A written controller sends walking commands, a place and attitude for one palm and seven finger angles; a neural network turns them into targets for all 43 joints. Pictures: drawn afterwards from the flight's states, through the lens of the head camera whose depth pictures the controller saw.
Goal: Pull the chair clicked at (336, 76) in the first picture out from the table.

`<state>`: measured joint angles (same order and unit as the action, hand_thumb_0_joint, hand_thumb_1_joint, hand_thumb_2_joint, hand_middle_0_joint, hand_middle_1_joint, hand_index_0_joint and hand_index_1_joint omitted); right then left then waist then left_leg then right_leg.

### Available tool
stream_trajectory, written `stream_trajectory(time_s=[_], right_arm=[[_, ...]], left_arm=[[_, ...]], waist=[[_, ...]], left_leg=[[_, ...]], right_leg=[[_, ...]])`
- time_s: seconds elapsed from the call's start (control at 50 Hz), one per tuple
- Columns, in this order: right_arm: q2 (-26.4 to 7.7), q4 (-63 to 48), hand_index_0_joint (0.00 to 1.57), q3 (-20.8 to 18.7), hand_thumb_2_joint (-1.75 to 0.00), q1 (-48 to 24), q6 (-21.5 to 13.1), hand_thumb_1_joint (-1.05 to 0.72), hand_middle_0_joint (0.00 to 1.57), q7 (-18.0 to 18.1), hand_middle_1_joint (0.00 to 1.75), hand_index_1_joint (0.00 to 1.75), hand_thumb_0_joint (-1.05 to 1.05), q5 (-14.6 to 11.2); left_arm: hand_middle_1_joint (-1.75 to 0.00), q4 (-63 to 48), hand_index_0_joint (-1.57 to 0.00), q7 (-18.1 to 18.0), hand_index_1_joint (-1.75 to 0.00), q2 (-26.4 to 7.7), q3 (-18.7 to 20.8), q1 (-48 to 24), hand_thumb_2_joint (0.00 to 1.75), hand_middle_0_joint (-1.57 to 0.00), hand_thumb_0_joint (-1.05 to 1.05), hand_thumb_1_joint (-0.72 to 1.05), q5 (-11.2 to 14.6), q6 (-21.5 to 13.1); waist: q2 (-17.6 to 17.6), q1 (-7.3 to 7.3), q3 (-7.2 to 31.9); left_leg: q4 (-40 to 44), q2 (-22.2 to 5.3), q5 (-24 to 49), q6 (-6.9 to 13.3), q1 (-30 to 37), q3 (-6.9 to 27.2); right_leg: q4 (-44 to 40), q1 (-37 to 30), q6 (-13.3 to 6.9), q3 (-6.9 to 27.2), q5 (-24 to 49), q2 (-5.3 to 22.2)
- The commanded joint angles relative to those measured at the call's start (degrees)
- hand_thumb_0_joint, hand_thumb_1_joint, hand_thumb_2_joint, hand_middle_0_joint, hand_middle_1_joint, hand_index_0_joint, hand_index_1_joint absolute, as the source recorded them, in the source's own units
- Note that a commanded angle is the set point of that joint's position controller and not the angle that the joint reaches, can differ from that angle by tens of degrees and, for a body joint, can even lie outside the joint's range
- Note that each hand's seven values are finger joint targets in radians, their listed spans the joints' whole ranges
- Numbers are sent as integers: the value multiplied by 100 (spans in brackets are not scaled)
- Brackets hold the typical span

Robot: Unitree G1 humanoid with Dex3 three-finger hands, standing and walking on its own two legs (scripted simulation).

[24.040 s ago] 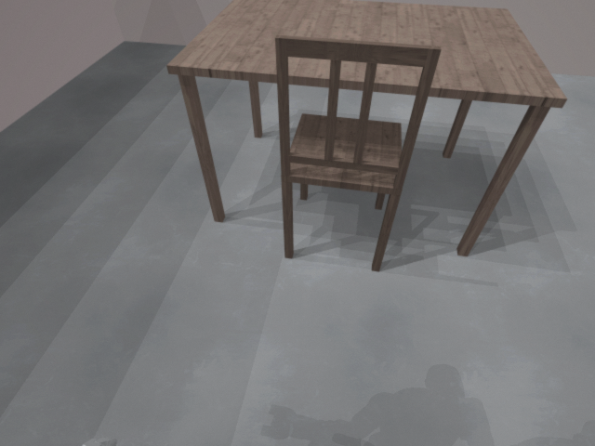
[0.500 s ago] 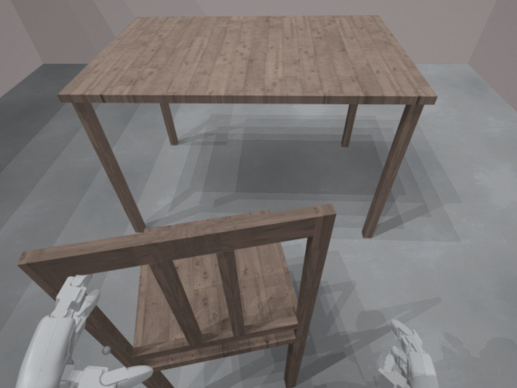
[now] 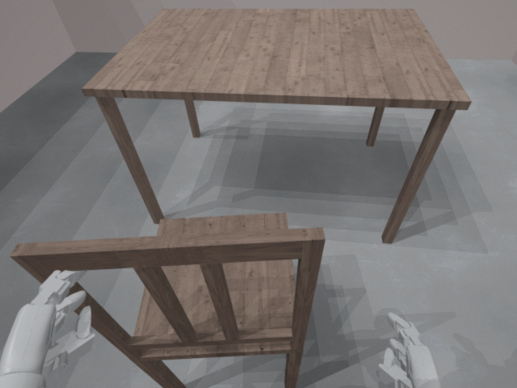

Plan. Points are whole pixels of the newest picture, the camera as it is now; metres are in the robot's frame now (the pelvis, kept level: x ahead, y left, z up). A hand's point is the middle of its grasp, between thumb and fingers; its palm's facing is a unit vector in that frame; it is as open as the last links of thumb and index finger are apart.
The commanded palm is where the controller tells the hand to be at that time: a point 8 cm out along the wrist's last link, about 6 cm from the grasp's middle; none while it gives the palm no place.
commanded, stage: draw the hand back to the body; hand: left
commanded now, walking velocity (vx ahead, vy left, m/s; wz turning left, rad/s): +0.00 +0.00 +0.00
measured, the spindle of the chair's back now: (171, 307) +0.25 +0.21 -0.06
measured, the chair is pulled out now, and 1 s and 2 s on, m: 0.53 0.54 0.54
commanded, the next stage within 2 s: step back with the hand held close in 0.26 s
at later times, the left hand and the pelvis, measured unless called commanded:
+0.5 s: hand (83, 336) +0.15 +0.26 +0.07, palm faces +0.25 -0.83 -0.49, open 7.0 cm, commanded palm +0.13 +0.29 +0.18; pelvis -0.01 -0.01 +0.00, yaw +0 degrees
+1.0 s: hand out of the picture +0.09 +0.28 +0.21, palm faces +0.50 -0.70 -0.51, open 7.2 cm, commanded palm +0.04 +0.31 +0.18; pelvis -0.11 +0.02 +0.00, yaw -1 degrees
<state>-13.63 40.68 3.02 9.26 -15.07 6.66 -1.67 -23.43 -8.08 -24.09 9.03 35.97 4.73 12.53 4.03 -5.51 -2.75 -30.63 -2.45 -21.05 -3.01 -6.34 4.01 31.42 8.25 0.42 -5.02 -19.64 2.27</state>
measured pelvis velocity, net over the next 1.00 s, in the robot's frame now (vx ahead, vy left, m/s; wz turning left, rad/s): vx -0.11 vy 0.02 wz -0.03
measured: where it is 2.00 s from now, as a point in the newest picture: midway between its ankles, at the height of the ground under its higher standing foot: outside the picture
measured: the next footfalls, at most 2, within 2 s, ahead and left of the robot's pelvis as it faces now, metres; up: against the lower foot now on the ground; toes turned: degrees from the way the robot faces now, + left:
right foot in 1.28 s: -0.12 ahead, -0.11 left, +0.00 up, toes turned +0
left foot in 1.84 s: -0.17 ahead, +0.17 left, +0.00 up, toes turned -2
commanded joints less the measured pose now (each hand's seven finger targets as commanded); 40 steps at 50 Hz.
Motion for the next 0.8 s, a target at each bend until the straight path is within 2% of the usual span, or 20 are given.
stream_trajectory(time_s=[0.0,0.02,0.06,0.22,0.24,0.32,0.36,0.38,0.4,0.42,0.44,0.46,0.52,0.54,0.56,0.6,0.64,0.72,0.74,0.78], right_arm=[[-508,-837,20,-214,-90,-545,-377,-90,20,-2,30,30,0,9],[-498,-840,20,-213,-90,-568,-374,-90,20,-8,30,30,0,13],[-479,-821,20,-206,-90,-544,-391,-90,20,-22,30,30,0,-5],[-495,-826,20,-216,-90,-562,-408,-90,20,-25,30,30,0,26],[-492,-804,20,-199,-90,-646,-425,-90,20,-37,30,30,0,16],[-491,-822,20,-211,-90,-555,-424,-90,20,-31,30,30,0,35],[-485,-822,20,-160,-90,-522,-462,-90,20,-50,30,30,0,20],[-677,-1347,20,-369,-90,-176,-70,-90,20,18,30,30,0,-238],[-515,-1336,20,-358,-90,-257,105,-90,20,37,30,30,0,-216],[-528,-1427,20,-351,-90,-291,207,-90,20,36,30,30,0,-209],[-549,-1511,20,-330,-90,-391,251,-90,20,43,30,30,0,-228],[-500,-1534,20,-319,-90,-372,332,-90,20,68,30,30,0,-199],[-550,-1651,20,-347,-90,-405,520,-90,20,63,30,30,0,-148],[-530,-1663,20,-364,-90,-510,555,-90,20,63,30,30,0,-166],[-509,-1711,20,-361,-90,-435,620,-90,20,64,30,30,0,-143],[-526,-1767,20,-393,-90,-454,677,-90,20,74,30,30,0,-134],[-503,-1756,20,-434,-90,-546,701,-90,20,85,30,30,0,-154],[-482,-1721,20,-431,-90,-444,673,-90,20,151,30,30,0,-92],[-483,-1674,20,-443,-90,-488,630,-90,20,168,30,30,0,-103],[-521,-1615,20,-436,-90,-322,554,-90,20,200,30,30,0,-32]], left_arm=[[-30,-3073,-20,-514,-30,-1508,1849,-1712,90,-20,0,90,-229,-1384],[-30,-3038,-20,-521,-30,-1517,1863,-1692,90,-20,0,90,-235,-1383],[-30,-3040,-20,-498,-30,-1454,1794,-1667,90,-20,0,90,-247,-1364],[-30,-3070,-20,-502,-30,-1488,1822,-1724,90,-20,0,90,-262,-1413],[-30,-3014,-20,-489,-30,-1499,1820,-1701,90,-20,0,90,-254,-1384],[-30,-3034,-20,-498,-30,-1494,1844,-1713,90,-20,0,90,-265,-1431],[-30,-3151,-20,-475,-30,-1395,1672,-1867,90,-20,0,90,-269,-1429],[-30,-3100,-20,-287,-30,-2534,2426,-2862,90,-20,0,90,22,-1728],[-30,-2718,-20,-192,-30,-2028,2141,-2620,90,-20,0,90,-27,-1690],[-30,-2627,-20,-153,-30,-1847,1983,-2449,90,-20,0,90,-16,-1662],[-30,-2819,-20,-138,-30,-1865,1946,-2462,90,-20,0,90,-23,-1692],[-30,-2693,-20,-165,-30,-1791,1948,-2103,90,-20,0,90,-49,-1707],[-30,-3029,-20,-249,-30,-1841,1997,-1754,90,-20,0,90,-81,-1795],[-30,-3040,-20,-267,-30,-1884,2063,-1499,90,-20,0,90,-78,-1819],[-30,-3090,-20,-297,-30,-1910,2141,-1263,90,-20,0,90,-89,-1852],[-30,-3330,-20,-326,-30,-1985,2205,-1201,90,-20,0,90,-74,-1889],[-30,-3344,-20,-337,-30,-2062,2333,-862,90,-20,0,90,-57,-1923],[-30,-3448,-20,-373,-30,-2114,2484,-784,90,-20,0,90,-54,-2071],[-30,-3372,-20,-367,-30,-2139,2520,-676,90,-20,0,90,-57,-2110],[-30,-3419,-20,-395,-30,-2218,2644,-789,90,-20,0,90,-95,-2259]], waist=[[788,133,1322],[710,122,1303],[883,127,1273],[729,118,1291],[900,116,1199],[683,111,1270],[991,130,1182],[244,311,298],[-162,379,559],[-143,391,713],[403,381,985],[631,342,1058],[732,306,1470],[1008,278,1652],[918,252,1778],[684,260,1755],[850,233,1808],[722,255,1446],[859,263,1410],[828,297,1244]], left_leg=[[269,35,2857,303,190,-237],[258,36,2873,306,151,-248],[259,49,2785,303,154,-296],[283,41,2666,317,125,-269],[278,60,2567,295,21,-286],[289,35,2574,315,54,-269],[343,49,2449,298,34,-256],[310,-227,2545,389,-74,-57],[251,-243,2615,370,38,-108],[210,-205,2810,339,120,-157],[295,-188,3040,334,287,-163],[315,-229,3271,334,331,-178],[363,-342,3860,330,369,-89],[433,-342,3844,359,444,-88],[386,-400,3920,370,417,-52],[379,-418,3809,344,134,33],[497,-436,3562,378,16,110],[640,-476,2186,389,-722,233],[746,-460,1771,412,-834,243],[815,-458,992,432,-1262,297]], right_leg=[[-226,-502,-155,54,2578,165],[-221,-522,-152,35,2614,165],[-257,-512,-157,63,2610,183],[-234,-482,-148,30,2484,182],[-256,-493,-172,71,2422,163],[-237,-487,-152,22,2406,182],[-274,-416,-164,24,2221,194],[-654,191,-163,760,3051,373],[-613,-48,-168,654,3680,509],[-520,-188,-164,620,4032,559],[-407,-294,-164,660,4158,557],[-373,-355,-140,582,4063,577],[-196,-630,-122,490,3896,516],[-143,-665,-109,533,3730,480],[-137,-750,-99,491,3672,489],[-92,-804,-115,474,3711,509],[-50,-766,-101,466,3367,441],[-214,-593,-61,531,2612,467],[-260,-556,-56,570,2298,428],[-332,-519,-39,641,1819,441]])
